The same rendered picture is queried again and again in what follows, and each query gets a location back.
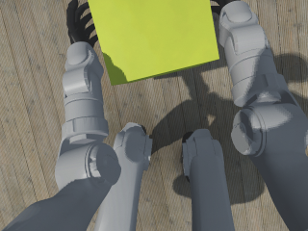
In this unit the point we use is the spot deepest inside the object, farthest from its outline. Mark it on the left robot forearm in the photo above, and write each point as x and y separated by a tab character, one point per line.
85	122

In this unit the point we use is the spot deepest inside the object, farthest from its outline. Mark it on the left robot upper arm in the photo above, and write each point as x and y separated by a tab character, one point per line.
84	176

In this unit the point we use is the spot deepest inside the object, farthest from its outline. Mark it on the carton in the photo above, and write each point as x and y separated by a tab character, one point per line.
143	39

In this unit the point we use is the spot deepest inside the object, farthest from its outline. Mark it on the right robot upper arm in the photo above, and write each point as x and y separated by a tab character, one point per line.
275	138

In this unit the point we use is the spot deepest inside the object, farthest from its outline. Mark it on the right robot forearm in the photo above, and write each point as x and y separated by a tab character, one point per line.
249	59

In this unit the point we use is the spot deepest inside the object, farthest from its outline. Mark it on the robot left shin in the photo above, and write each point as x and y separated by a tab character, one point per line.
119	138

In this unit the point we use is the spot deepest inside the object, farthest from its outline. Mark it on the left robot hand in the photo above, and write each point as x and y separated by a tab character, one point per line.
76	25

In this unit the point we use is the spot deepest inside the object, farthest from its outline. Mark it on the right robot hand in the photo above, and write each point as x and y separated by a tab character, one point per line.
222	3

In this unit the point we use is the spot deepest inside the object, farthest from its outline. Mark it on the robot left thigh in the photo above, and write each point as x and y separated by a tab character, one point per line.
119	209

